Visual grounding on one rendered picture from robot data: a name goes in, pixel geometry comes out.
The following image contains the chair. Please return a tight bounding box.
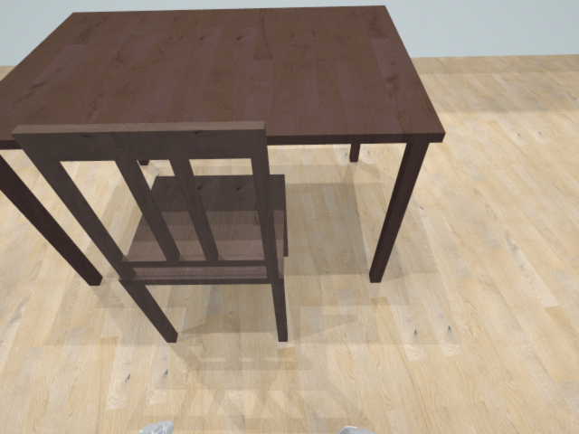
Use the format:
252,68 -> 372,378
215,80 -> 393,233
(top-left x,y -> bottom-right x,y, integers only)
11,121 -> 288,343

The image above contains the table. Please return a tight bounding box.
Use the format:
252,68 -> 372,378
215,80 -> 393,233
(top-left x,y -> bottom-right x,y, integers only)
0,5 -> 446,286

